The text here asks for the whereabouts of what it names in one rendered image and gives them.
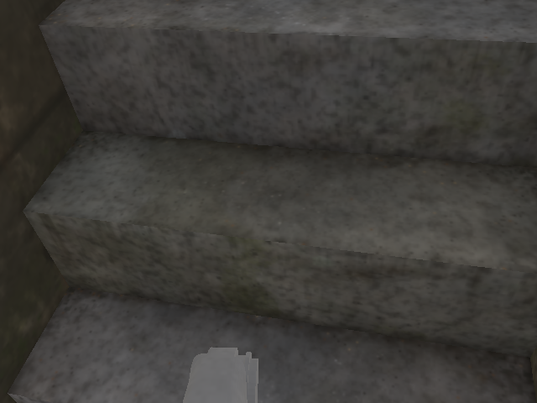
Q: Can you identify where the left robot thigh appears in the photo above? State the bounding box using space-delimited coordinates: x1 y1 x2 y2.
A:
183 347 258 403

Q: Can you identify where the left robot shin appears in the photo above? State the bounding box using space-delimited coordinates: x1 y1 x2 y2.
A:
190 353 207 374

